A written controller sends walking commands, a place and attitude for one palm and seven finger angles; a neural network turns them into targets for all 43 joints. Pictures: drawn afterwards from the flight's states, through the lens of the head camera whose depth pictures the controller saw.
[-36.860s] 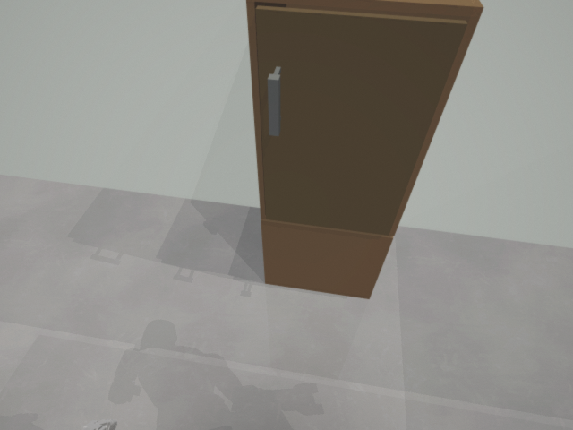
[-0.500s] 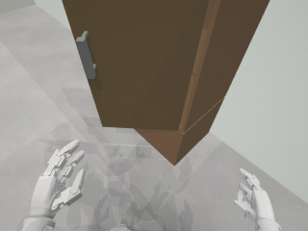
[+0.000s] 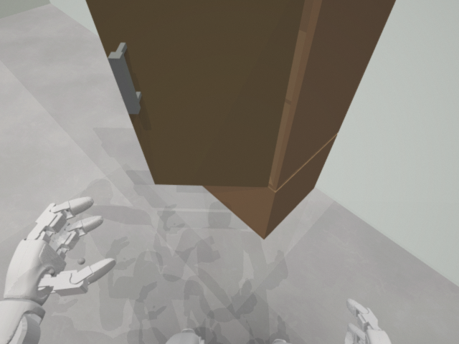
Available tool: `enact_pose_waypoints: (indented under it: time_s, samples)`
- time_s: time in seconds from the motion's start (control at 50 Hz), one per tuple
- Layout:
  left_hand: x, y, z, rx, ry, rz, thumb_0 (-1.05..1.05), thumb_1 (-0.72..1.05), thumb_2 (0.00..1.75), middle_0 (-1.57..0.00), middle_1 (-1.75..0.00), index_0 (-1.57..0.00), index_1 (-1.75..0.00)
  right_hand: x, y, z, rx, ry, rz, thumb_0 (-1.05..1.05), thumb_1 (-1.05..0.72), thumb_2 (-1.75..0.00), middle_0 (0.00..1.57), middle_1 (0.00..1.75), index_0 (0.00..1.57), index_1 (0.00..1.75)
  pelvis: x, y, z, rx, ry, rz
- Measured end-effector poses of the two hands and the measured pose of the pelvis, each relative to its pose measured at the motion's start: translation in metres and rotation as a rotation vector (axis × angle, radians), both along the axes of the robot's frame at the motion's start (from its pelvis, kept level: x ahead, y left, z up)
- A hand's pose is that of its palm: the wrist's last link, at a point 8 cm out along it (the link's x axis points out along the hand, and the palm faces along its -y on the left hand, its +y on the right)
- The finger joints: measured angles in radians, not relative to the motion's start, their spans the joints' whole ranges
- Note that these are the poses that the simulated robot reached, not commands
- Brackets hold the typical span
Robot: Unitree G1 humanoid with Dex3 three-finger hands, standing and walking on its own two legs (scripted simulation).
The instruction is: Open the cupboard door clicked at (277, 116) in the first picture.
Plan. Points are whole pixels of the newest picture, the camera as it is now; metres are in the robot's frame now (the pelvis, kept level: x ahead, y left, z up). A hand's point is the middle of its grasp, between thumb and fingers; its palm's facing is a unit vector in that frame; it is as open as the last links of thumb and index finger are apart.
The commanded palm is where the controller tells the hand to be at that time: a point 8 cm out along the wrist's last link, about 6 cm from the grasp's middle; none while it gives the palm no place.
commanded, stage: raise the hand with hooked fingers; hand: left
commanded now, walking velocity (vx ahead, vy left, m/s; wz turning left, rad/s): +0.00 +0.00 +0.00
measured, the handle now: (128, 79) +0.59 +0.24 +0.13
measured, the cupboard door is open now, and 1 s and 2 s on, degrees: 43 43 43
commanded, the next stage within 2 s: move the hooked fingers beside the handle in 1.28 s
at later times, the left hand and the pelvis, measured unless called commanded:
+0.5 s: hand (40, 221) +0.27 +0.29 +0.11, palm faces +0.06 -1.00 -0.04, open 13.7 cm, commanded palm +0.24 +0.33 +0.12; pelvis +0.01 +0.03 +0.02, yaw +1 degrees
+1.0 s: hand (39, 182) +0.31 +0.29 +0.15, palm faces +0.04 -1.00 -0.03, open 14.0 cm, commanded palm +0.28 +0.34 +0.15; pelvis +0.02 +0.02 +0.04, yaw +0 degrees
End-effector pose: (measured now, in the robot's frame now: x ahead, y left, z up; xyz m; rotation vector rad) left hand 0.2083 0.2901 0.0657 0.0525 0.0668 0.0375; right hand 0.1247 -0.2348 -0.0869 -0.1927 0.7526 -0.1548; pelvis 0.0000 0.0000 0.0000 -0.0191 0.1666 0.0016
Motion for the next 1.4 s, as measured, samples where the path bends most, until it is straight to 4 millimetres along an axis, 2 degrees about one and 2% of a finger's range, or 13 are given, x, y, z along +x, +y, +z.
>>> enact_pose_waypoints:
  time_s: [0.1,0.2,0.38,0.52,0.66,0.84,0.9,1.06,1.4]
  samples:
    - [0.001,0.006,0.008,0.005,-0.031,-0.002,0.01,0.03,0.53,-0.26,-0.86,-0.27,-0.87,-0.005,-0.011,0.011,-0.057,0.0,-0.009,0.02,-0.9,-0.9,0.2,0.3,0.2,0.3,0.001,0.009,0.005,0.0,-0.015,-0.002]
    - [0.006,0.013,0.013,0.001,-0.048,-0.009,0.01,-0.09,0.48,-0.27,-0.94,-0.27,-0.94,0.009,-0.01,0.027,-0.09,-0.052,0.004,0.02,-0.9,-0.9,0.2,0.3,0.2,0.3,0.002,0.016,0.01,-0.004,-0.037,0.001]
    - [0.023,0.036,0.037,-0.005,-0.077,0.015,0.0,-0.3,0.39,-0.28,-1.08,-0.29,-1.08,0.049,0.022,0.049,-0.057,-0.162,0.075,0.02,-0.9,-0.9,0.2,0.3,0.2,0.3,0.005,0.023,0.018,-0.011,-0.079,0.011]
    - [0.037,0.051,0.052,-0.012,-0.059,0.02,0.0,-0.44,0.33,-0.29,-1.16,-0.3,-1.16,0.063,0.043,0.054,-0.02,-0.177,0.117,0.01,-0.9,-0.9,0.2,0.3,0.2,0.3,0.009,0.026,0.024,-0.011,-0.097,0.015]
    - [0.053,0.06,0.069,-0.009,-0.071,0.023,-0.01,-0.49,0.31,-0.3,-1.19,-0.3,-1.19,0.058,0.043,0.051,-0.018,-0.136,0.114,0.01,-0.9,-0.9,0.2,0.3,0.21,0.3,0.012,0.026,0.029,-0.009,-0.109,0.015]
    - [0.075,0.066,0.089,-0.01,-0.079,0.021,-0.01,-0.5,0.3,-0.3,-1.2,-0.3,-1.2,0.041,0.021,0.049,-0.044,-0.081,0.062,0.02,-0.9,-0.9,0.2,0.3,0.21,0.3,0.016,0.022,0.034,-0.003,-0.117,0.009]
    - [0.079,0.064,0.09,-0.02,-0.074,0.012,-0.01,-0.5,0.3,-0.3,-1.2,-0.3,-1.2,0.037,0.014,0.049,-0.047,-0.074,0.044,0.02,-0.9,-0.9,0.2,0.3,0.21,0.3,0.017,0.02,0.035,-0.001,-0.115,0.004]
    - [0.078,0.048,0.084,-0.018,-0.063,0.011,-0.01,-0.5,0.3,-0.3,-1.2,-0.3,-1.2,0.032,0.0,0.05,-0.052,-0.07,0.019,0.02,-0.9,-0.9,0.2,0.3,0.2,0.3,0.017,0.014,0.036,0.005,-0.117,-0.006]
    - [0.072,0.037,0.085,-0.024,-0.07,0.022,-0.01,-0.5,0.3,-0.3,-1.2,-0.3,-1.2,0.039,-0.003,0.048,-0.024,-0.098,0.027,0.02,-0.9,-0.9,0.2,0.3,0.2,0.3,0.013,0.002,0.036,0.012,-0.127,-0.006]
